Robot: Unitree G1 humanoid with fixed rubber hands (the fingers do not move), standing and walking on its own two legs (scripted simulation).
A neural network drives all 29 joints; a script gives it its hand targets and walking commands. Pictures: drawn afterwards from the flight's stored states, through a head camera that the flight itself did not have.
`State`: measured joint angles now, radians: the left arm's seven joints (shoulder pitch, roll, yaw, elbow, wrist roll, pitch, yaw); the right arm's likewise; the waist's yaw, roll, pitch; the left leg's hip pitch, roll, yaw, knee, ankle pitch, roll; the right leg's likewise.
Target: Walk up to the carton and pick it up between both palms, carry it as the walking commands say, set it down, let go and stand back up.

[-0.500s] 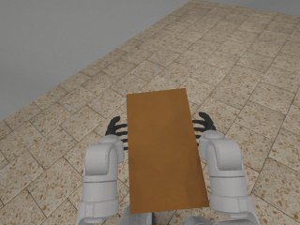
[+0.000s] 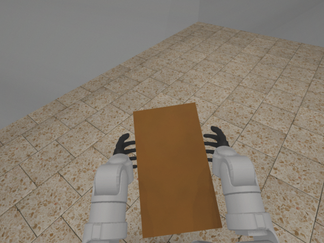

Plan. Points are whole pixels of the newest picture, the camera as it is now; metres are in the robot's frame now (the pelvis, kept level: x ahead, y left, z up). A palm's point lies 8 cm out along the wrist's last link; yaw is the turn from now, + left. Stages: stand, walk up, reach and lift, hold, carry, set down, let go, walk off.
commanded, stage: carry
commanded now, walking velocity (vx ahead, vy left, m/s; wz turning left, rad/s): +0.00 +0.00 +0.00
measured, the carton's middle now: (173, 168) +0.31 -0.01 -0.01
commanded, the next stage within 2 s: none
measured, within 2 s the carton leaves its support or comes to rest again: neither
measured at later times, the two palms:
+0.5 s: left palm (115, 208) +0.19 +0.13 +0.05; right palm (230, 201) +0.19 -0.13 +0.05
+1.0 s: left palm (114, 237) +0.13 +0.12 +0.06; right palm (244, 228) +0.13 -0.13 +0.06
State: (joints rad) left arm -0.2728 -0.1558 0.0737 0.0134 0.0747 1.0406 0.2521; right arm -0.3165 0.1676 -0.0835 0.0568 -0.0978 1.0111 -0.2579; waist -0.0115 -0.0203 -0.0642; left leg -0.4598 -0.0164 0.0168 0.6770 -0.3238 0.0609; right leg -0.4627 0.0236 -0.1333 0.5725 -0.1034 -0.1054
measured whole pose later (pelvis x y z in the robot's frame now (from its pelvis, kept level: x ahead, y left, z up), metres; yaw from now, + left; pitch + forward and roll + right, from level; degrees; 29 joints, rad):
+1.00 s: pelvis -0.15 -0.01 +0.01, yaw +1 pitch -1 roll +1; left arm -0.23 -0.15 0.06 0.15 0.11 0.91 0.18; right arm -0.24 0.15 -0.07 0.17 -0.16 0.89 -0.18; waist 0.00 -0.04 -0.09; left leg -0.36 -0.04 0.06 0.59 -0.26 0.06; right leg -0.46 0.02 -0.11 0.44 -0.09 -0.05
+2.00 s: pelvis -0.30 -0.04 +0.01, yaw -2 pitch +2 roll -1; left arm -0.25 -0.15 0.05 0.07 0.09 0.84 0.20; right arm -0.24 0.15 -0.10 0.05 -0.11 0.85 -0.17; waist 0.04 0.02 0.04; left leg -0.40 -0.02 0.08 0.58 -0.22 0.07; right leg -0.20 -0.05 -0.11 0.54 -0.37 0.03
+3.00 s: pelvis -0.36 -0.13 +0.00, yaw -2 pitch +0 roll +1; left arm -0.16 -0.13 -0.01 -0.30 0.00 1.03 0.28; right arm -0.21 0.14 -0.01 -0.26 -0.03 1.02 -0.27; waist 0.01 0.00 0.07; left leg -0.44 0.06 0.02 0.56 -0.12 -0.03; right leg -0.30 0.03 -0.15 0.65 -0.37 -0.10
